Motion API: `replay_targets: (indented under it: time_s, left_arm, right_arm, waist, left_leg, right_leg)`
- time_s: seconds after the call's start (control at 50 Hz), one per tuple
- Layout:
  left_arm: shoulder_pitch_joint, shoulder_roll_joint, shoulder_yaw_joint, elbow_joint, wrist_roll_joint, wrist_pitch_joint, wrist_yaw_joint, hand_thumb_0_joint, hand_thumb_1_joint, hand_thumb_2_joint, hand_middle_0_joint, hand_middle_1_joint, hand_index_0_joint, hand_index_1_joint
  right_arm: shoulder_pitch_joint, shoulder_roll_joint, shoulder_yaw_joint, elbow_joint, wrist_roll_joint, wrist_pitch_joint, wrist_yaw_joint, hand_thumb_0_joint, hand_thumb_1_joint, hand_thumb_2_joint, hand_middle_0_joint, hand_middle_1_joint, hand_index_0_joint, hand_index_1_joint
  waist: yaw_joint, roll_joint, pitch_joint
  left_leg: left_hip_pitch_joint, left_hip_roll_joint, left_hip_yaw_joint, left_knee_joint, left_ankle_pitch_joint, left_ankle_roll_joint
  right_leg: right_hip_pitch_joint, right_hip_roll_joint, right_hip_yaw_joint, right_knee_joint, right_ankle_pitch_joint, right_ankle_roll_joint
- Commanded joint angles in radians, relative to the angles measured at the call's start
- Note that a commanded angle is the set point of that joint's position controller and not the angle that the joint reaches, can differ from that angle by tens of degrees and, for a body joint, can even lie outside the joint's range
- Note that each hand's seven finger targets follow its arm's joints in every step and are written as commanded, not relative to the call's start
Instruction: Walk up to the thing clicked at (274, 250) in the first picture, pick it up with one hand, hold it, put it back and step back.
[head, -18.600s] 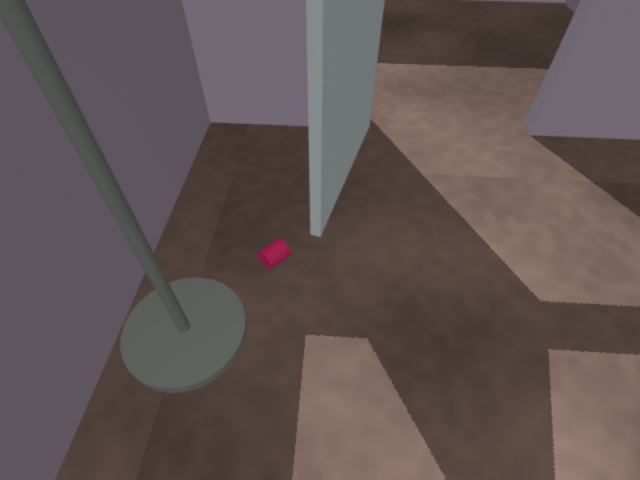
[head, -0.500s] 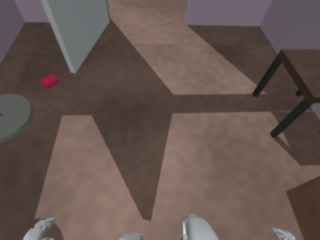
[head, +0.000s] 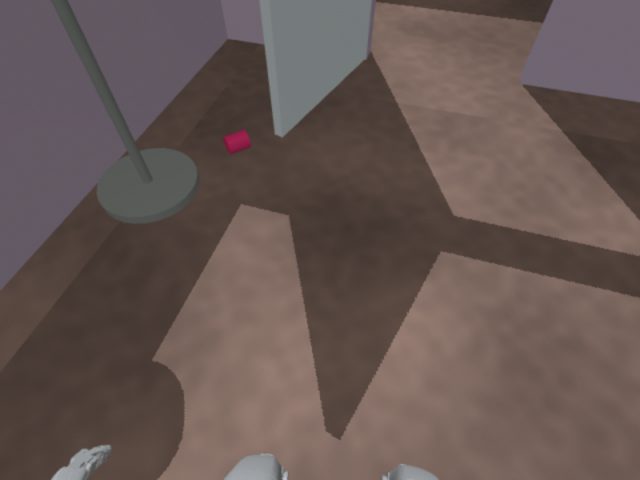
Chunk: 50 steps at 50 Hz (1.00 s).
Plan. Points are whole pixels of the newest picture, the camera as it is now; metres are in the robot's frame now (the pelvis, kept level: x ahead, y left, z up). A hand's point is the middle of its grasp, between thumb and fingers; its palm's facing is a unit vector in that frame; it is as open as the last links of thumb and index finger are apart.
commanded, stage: walk up
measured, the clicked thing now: (237, 142) +1.53 +0.46 -0.71
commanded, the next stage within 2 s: stand in 1.20 s
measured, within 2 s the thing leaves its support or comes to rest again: neither
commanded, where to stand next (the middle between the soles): +0.07 -0.02 m, yaw +10 degrees
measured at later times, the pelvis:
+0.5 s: pelvis +0.00 +0.00 +0.00, yaw +10 degrees
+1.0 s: pelvis +0.02 -0.01 +0.01, yaw +13 degrees
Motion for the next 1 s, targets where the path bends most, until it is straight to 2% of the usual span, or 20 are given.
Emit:
replay_targets:
  time_s: [0.0,0.02,0.06,0.08,0.1,0.16,0.28,0.38,0.4,0.42,0.44,0.46,0.48,0.5,0.56,0.6,0.64,0.7,0.9,0.98]
  left_arm:
    - [-0.032,0.228,0.060,-0.071,-0.025,0.001,0.009,0.000,0.900,0.900,-0.200,-0.300,-0.200,-0.300]
    - [-0.015,0.193,0.047,-0.065,-0.027,0.006,0.011,0.000,0.900,0.900,-0.200,-0.300,-0.200,-0.300]
    - [-0.009,0.127,0.030,-0.073,-0.043,0.019,0.014,0.000,0.900,0.900,-0.200,-0.300,-0.200,-0.300]
    - [-0.053,0.206,0.049,-0.049,-0.041,0.021,0.028,0.000,0.900,0.900,-0.200,-0.300,-0.200,-0.300]
    - [-0.047,0.230,0.055,-0.034,-0.040,0.018,0.029,0.000,0.900,0.900,-0.200,-0.300,-0.200,-0.300]
    - [0.061,0.200,0.057,0.047,-0.051,0.012,0.023,0.000,0.900,0.900,-0.200,-0.300,-0.200,-0.300]
    - [0.011,0.177,0.041,0.071,-0.042,-0.002,0.024,0.000,0.900,0.900,-0.200,-0.300,-0.200,-0.300]
    - [0.074,0.148,0.029,0.137,-0.043,-0.033,0.037,0.000,0.900,0.900,-0.200,-0.300,-0.200,-0.300]
    - [0.080,0.165,0.033,0.146,-0.032,-0.046,0.041,0.000,0.900,0.900,-0.200,-0.300,-0.200,-0.300]
    - [0.097,0.213,0.041,0.142,-0.021,-0.058,0.048,0.000,0.900,0.900,-0.200,-0.300,-0.200,-0.300]
    - [0.054,0.268,0.049,0.136,-0.021,-0.063,0.047,0.000,0.900,0.900,-0.200,-0.300,-0.200,-0.300]
    - [-0.025,0.299,0.052,0.115,-0.020,-0.062,0.039,0.000,0.900,0.900,-0.200,-0.300,-0.200,-0.300]
    - [-0.088,0.273,0.045,0.101,-0.022,-0.058,0.034,0.000,0.900,0.900,-0.200,-0.300,-0.200,-0.300]
    - [-0.117,0.232,0.032,0.098,-0.026,-0.053,0.030,0.000,0.900,0.900,-0.200,-0.300,-0.200,-0.300]
    - [-0.101,0.174,0.006,0.121,-0.038,-0.054,0.034,0.000,0.900,0.900,-0.200,-0.300,-0.200,-0.300]
    - [-0.072,0.160,0.003,0.140,-0.041,-0.045,0.028,0.000,0.900,0.900,-0.200,-0.300,-0.200,-0.300]
    - [-0.078,0.167,0.001,0.163,-0.038,-0.047,0.031,0.000,0.900,0.900,-0.200,-0.300,-0.200,-0.300]
    - [-0.104,0.186,0.001,0.176,-0.040,-0.056,0.032,0.000,0.900,0.900,-0.200,-0.300,-0.200,-0.300]
    - [-0.151,0.173,-0.006,0.237,-0.050,-0.045,0.034,0.000,0.900,0.900,-0.200,-0.300,-0.200,-0.300]
    - [-0.179,0.169,-0.007,0.253,-0.048,-0.040,0.033,0.000,0.900,0.900,-0.200,-0.300,-0.200,-0.300]
  right_arm:
    - [0.081,-0.144,-0.057,-0.019,0.001,-0.048,-0.032,0.000,-0.900,-0.900,0.200,0.300,0.200,0.300]
    - [0.107,-0.167,-0.064,-0.007,-0.004,-0.055,-0.038,0.000,-0.900,-0.900,0.200,0.300,0.200,0.300]
    - [0.036,-0.306,-0.081,-0.059,-0.030,-0.058,-0.050,0.000,-0.900,-0.900,0.200,0.300,0.200,0.300]
    - [0.012,-0.343,-0.085,-0.053,-0.015,-0.054,-0.052,0.000,-0.900,-0.900,0.200,0.300,0.200,0.300]
    - [-0.041,-0.305,-0.076,-0.048,-0.013,-0.055,-0.053,0.000,-0.900,-0.900,0.200,0.300,0.200,0.300]
    - [-0.068,-0.200,-0.036,-0.044,-0.001,-0.072,-0.059,0.000,-0.900,-0.900,0.200,0.300,0.200,0.300]
    - [-0.034,-0.207,-0.039,-0.018,-0.004,-0.064,-0.053,0.000,-0.900,-0.900,0.200,0.300,0.200,0.300]
    - [-0.115,-0.193,-0.028,-0.026,0.007,-0.035,-0.044,0.000,-0.900,-0.900,0.200,0.300,0.200,0.300]
    - [-0.132,-0.151,-0.014,-0.028,0.018,-0.033,-0.042,0.000,-0.900,-0.900,0.200,0.300,0.200,0.300]
    - [-0.142,-0.114,-0.002,-0.037,0.030,-0.036,-0.042,0.000,-0.900,-0.900,0.200,0.300,0.200,0.300]
    - [-0.146,-0.104,-0.003,-0.030,0.031,-0.034,-0.044,0.000,-0.900,-0.900,0.200,0.300,0.200,0.300]
    - [-0.119,-0.136,-0.016,-0.001,0.024,-0.034,-0.050,0.000,-0.900,-0.900,0.200,0.300,0.200,0.300]
    - [-0.085,-0.143,-0.021,0.031,0.019,-0.040,-0.046,0.000,-0.900,-0.900,0.200,0.300,0.200,0.300]
    - [-0.073,-0.149,-0.021,0.056,0.018,-0.045,-0.037,0.000,-0.900,-0.900,0.200,0.300,0.200,0.300]
    - [-0.111,-0.144,-0.027,0.075,0.013,-0.057,-0.025,0.000,-0.900,-0.900,0.200,0.300,0.200,0.300]
    - [-0.159,-0.181,-0.020,0.065,0.010,-0.064,-0.028,0.000,-0.900,-0.900,0.200,0.300,0.200,0.300]
    - [-0.190,-0.182,-0.014,0.094,0.012,-0.057,-0.023,0.000,-0.900,-0.900,0.200,0.300,0.200,0.300]
    - [-0.203,-0.146,0.005,0.124,0.013,-0.056,-0.020,0.000,-0.900,-0.900,0.200,0.300,0.200,0.300]
    - [-0.227,-0.143,0.023,0.199,0.016,-0.057,-0.028,0.000,-0.900,-0.900,0.200,0.300,0.200,0.300]
    - [-0.246,-0.145,0.023,0.214,0.014,-0.051,-0.030,0.000,-0.900,-0.900,0.200,0.300,0.200,0.300]
  waist:
    - [-0.030,-0.099,-0.139]
    - [-0.051,-0.010,-0.157]
    - [-0.033,0.227,-0.059]
    - [-0.076,0.245,0.005]
    - [-0.047,0.210,0.052]
    - [0.000,0.191,-0.039]
    - [-0.048,0.218,-0.111]
    - [-0.003,0.179,-0.134]
    - [0.011,0.116,-0.158]
    - [0.021,-0.019,-0.193]
    - [0.010,-0.107,-0.148]
    - [-0.017,-0.180,-0.121]
    - [-0.055,-0.181,-0.078]
    - [-0.073,-0.141,-0.064]
    - [-0.051,-0.098,-0.117]
    - [-0.026,-0.037,-0.147]
    - [-0.017,-0.028,-0.085]
    - [-0.028,0.006,-0.107]
    - [-0.018,0.073,-0.187]
    - [-0.024,0.082,-0.177]
  left_leg:
    - [0.178,-0.062,0.095,-0.250,0.169,0.027]
    - [0.255,-0.039,0.006,-0.303,0.117,0.052]
    - [0.181,0.299,-0.620,-0.540,-0.188,0.200]
    - [0.006,0.356,-0.670,-0.588,-0.192,0.266]
    - [-0.050,0.325,-0.629,-0.576,-0.162,0.271]
    - [0.087,0.190,-0.348,-0.425,0.253,0.189]
    - [0.131,0.159,-0.324,-0.372,0.336,0.213]
    - [0.018,0.107,-0.265,-0.250,0.359,0.184]
    - [-0.016,0.083,-0.252,-0.188,0.397,0.146]
    - [-0.039,0.025,-0.189,-0.050,0.405,0.101]
    - [-0.127,-0.058,-0.112,-0.018,0.185,0.064]
    - [-0.060,-0.038,-0.056,0.031,-0.096,0.051]
    - [0.016,0.000,-0.060,-0.046,-0.084,0.054]
    - [0.084,-0.015,-0.062,-0.173,-0.054,0.066]
    - [0.229,0.042,-0.192,-0.271,0.385,0.107]
    - [0.157,0.148,-0.358,-0.345,0.205,0.159]
    - [-0.002,0.117,-0.313,-0.367,0.117,0.133]
    - [0.057,0.037,-0.182,-0.320,0.275,0.077]
    - [0.113,0.085,-0.209,-0.381,0.516,0.087]
    - [0.108,0.080,-0.196,-0.408,0.471,0.081]
  right_leg:
    - [-0.004,-0.135,0.147,-0.109,-0.075,-0.139]
    - [-0.082,-0.118,0.121,0.016,-0.147,-0.098]
    - [-0.361,0.067,0.090,0.319,-0.274,0.015]
    - [-0.284,0.020,0.175,0.356,-0.292,0.010]
    - [-0.231,0.006,0.195,0.373,-0.247,0.006]
    - [-0.186,0.022,0.187,0.299,-0.139,0.006]
    - [-0.090,0.065,0.143,0.138,-0.179,0.012]
    - [0.140,0.124,0.087,-0.183,-0.047,-0.008]
    - [0.214,0.088,0.145,-0.225,0.051,-0.029]
    - [0.255,-0.042,0.302,-0.290,0.139,-0.076]
    - [0.238,-0.161,0.459,-0.315,0.147,-0.153]
    - [0.121,-0.262,0.530,-0.321,0.133,-0.233]
    - [0.042,-0.254,0.489,-0.304,0.121,-0.231]
    - [0.004,-0.173,0.351,-0.279,0.083,-0.169]
    - [-0.043,-0.002,0.169,-0.146,0.116,-0.038]
    - [-0.009,0.049,0.153,-0.120,-0.060,-0.005]
    - [0.114,0.038,0.174,-0.205,-0.133,-0.021]
    - [0.124,-0.022,0.201,-0.256,-0.008,-0.051]
    - [0.267,0.015,0.123,-0.258,0.133,-0.015]
    - [0.278,0.011,0.116,-0.288,0.117,-0.013]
